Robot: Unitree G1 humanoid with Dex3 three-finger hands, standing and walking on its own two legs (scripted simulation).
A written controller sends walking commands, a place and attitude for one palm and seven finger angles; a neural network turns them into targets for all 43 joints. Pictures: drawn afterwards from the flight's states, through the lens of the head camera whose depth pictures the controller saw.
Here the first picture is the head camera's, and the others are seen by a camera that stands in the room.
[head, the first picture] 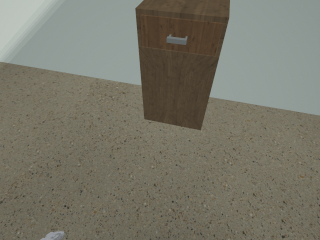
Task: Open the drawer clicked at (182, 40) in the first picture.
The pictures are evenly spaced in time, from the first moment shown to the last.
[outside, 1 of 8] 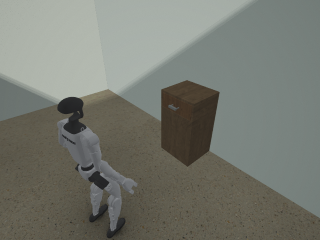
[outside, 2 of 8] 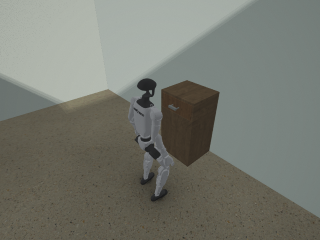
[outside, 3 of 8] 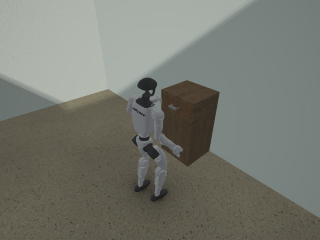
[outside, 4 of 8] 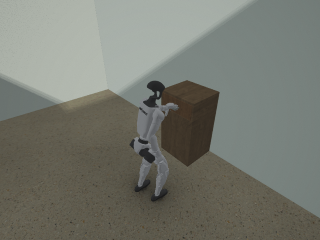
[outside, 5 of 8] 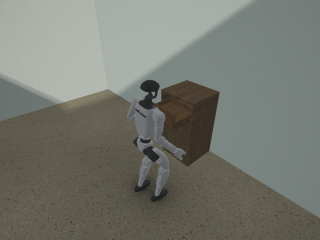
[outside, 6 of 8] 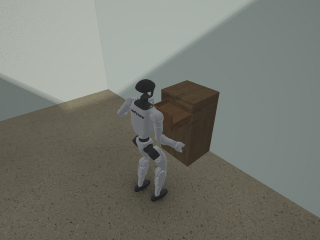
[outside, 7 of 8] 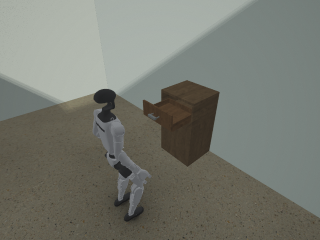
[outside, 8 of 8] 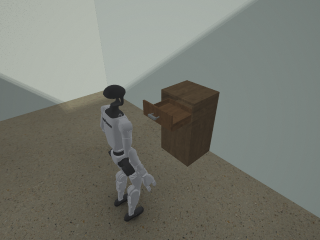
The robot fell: no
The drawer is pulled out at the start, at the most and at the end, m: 0.00 0.30 0.29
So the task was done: yes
